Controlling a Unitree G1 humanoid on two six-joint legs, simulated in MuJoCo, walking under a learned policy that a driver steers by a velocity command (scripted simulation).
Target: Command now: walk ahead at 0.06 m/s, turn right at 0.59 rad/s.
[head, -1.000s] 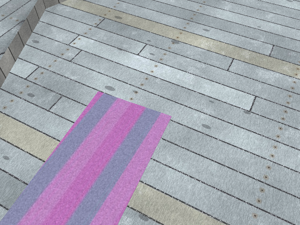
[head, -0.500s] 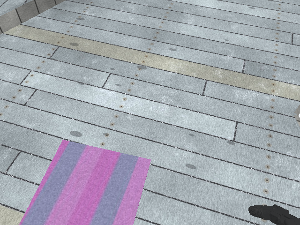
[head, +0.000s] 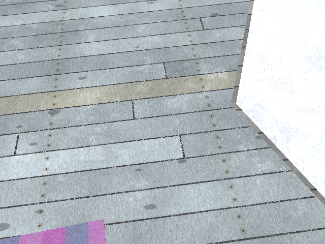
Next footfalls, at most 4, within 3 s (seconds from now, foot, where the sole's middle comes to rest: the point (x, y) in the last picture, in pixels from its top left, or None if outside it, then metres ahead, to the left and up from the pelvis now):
0.42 left None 0.07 0.12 -0.76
0.74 right None -0.02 -0.06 -0.76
2.64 right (199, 240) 0.43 -0.09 -0.76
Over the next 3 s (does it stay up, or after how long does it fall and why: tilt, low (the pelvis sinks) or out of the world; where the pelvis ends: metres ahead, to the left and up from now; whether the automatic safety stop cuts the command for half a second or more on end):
stays up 0.48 -0.04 0.02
